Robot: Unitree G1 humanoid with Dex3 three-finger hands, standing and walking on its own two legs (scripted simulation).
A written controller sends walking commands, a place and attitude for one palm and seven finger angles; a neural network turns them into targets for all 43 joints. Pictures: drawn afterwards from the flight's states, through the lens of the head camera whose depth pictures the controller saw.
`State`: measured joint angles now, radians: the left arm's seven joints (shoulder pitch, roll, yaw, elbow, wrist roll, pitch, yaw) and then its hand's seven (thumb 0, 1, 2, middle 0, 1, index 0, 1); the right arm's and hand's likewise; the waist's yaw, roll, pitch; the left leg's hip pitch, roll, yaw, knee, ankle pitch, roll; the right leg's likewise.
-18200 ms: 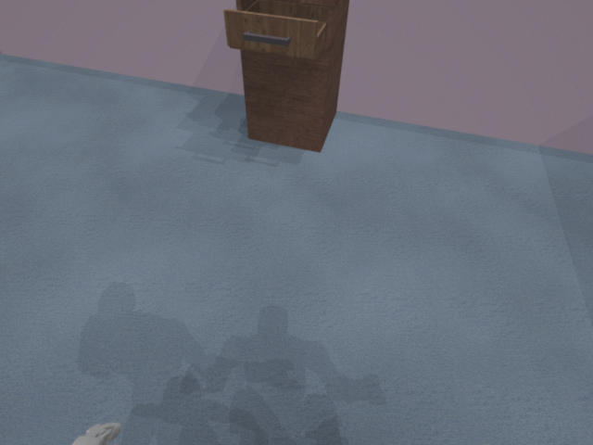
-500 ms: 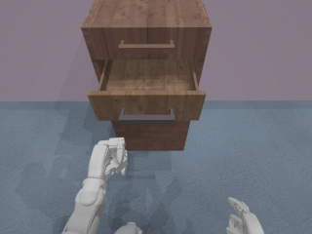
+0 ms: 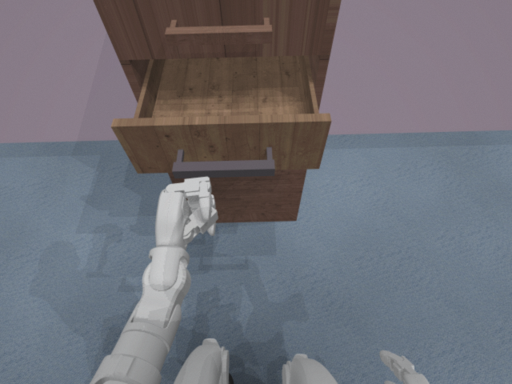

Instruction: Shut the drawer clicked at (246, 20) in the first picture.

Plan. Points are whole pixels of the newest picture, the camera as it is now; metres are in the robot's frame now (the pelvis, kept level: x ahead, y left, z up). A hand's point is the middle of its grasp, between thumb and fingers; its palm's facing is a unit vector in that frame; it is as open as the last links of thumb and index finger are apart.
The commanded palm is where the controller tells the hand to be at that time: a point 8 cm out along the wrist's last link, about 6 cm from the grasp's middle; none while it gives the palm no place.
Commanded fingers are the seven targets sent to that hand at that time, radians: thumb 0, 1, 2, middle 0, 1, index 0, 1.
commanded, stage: bring the fist close to the handle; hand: left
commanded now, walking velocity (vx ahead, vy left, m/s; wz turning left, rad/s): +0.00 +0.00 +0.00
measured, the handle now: (224, 160) +0.50 +0.06 +0.00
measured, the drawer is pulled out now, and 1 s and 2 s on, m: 0.19 0.19 0.11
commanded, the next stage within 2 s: push the drawer shut in 0.74 s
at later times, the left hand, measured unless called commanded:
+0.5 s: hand (242, 212) +0.40 +0.03 -0.01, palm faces -0.04 -1.00 -0.04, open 3.2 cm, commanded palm +0.38 +0.08 +0.00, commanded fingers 0.00 0.90 0.90 -1.40 -1.60 -1.40 -1.60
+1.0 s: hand (245, 200) +0.41 +0.02 +0.00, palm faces -0.06 -1.00 -0.06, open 3.2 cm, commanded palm +0.40 +0.08 +0.00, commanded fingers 0.00 0.90 0.90 -1.40 -1.60 -1.40 -1.60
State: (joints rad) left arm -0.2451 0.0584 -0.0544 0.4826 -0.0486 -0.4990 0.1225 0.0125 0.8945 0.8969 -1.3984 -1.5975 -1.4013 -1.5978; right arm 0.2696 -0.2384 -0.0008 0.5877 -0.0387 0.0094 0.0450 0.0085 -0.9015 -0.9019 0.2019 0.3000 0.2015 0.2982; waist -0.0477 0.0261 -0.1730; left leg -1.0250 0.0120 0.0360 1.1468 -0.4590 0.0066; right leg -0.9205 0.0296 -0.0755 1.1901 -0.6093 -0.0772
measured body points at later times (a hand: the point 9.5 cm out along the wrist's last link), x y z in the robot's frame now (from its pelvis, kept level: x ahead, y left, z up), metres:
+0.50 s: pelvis -0.01 +0.02 -0.03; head +0.11 +0.00 +0.40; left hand +0.39 +0.08 -0.01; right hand +0.07 -0.22 -0.17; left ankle +0.05 +0.12 -0.64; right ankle -0.02 -0.07 -0.64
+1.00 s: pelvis +0.00 +0.01 -0.03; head +0.12 +0.01 +0.40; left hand +0.41 +0.08 +0.01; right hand +0.07 -0.24 -0.16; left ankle +0.05 +0.12 -0.64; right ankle -0.02 -0.07 -0.64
